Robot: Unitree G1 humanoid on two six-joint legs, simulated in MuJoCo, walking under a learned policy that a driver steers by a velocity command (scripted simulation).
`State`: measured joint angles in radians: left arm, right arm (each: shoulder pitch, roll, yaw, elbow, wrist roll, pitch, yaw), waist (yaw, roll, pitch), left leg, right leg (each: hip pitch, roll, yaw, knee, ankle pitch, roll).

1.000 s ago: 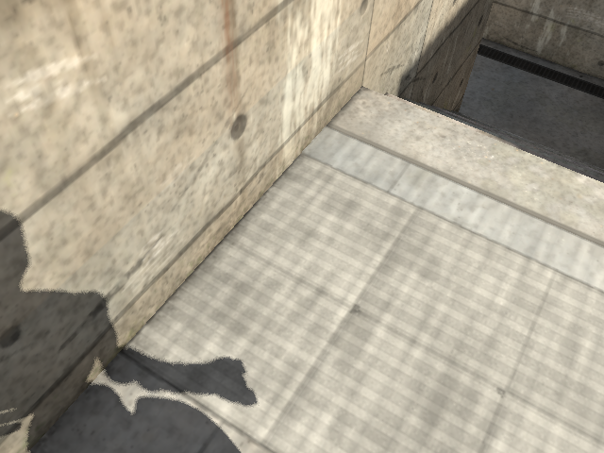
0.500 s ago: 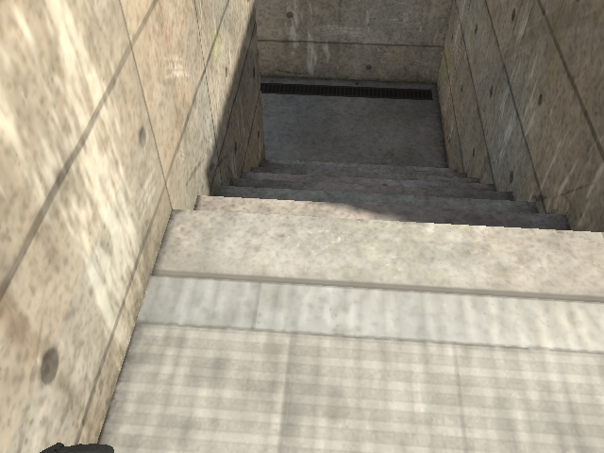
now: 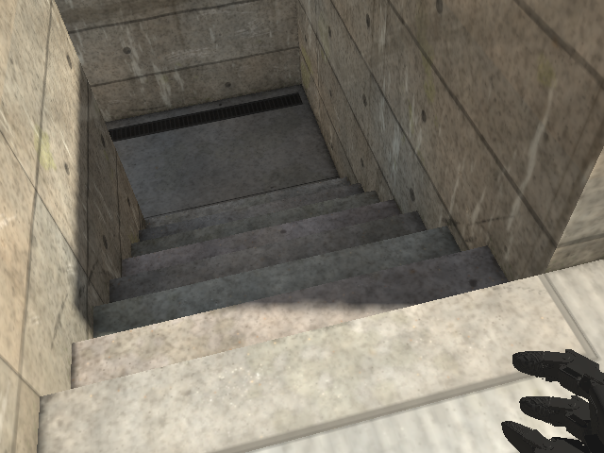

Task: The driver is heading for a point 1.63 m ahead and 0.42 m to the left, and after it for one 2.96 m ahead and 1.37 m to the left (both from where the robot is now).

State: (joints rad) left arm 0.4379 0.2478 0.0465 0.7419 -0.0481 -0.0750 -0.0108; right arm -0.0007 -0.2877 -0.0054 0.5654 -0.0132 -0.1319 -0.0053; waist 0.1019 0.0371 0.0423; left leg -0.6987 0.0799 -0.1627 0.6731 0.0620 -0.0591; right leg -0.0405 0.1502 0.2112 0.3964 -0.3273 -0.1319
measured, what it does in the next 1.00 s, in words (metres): goes down, turning left: left foot, then right foot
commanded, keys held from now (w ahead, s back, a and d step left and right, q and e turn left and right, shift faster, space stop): w+e+shift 0.12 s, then w+q+shift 0.88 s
